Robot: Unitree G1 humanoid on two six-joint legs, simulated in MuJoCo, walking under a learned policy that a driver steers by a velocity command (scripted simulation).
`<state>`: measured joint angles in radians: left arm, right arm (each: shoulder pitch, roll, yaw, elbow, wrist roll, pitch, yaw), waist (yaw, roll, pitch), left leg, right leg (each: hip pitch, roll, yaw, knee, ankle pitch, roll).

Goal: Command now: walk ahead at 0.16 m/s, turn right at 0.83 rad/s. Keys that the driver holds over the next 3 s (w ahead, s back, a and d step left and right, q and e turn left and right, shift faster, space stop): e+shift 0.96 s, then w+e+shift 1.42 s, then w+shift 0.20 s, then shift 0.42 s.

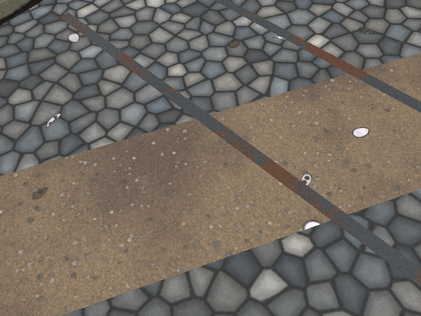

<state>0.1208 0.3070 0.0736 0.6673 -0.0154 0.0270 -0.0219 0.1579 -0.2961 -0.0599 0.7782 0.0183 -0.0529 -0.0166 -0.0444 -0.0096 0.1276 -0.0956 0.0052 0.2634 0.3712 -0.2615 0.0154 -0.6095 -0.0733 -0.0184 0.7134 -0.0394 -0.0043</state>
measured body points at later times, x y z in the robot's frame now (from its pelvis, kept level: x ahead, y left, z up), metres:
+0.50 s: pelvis +0.14 +0.01 -0.01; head +0.17 -0.01 +0.44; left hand +0.43 +0.20 -0.07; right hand +0.19 -0.32 -0.10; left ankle +0.24 +0.12 -0.74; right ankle +0.16 -0.10 -0.74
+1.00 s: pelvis +0.14 -0.01 -0.01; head +0.15 -0.07 +0.43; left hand +0.48 +0.00 -0.08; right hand -0.03 -0.29 -0.13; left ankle +0.25 +0.12 -0.71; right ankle +0.06 -0.08 -0.74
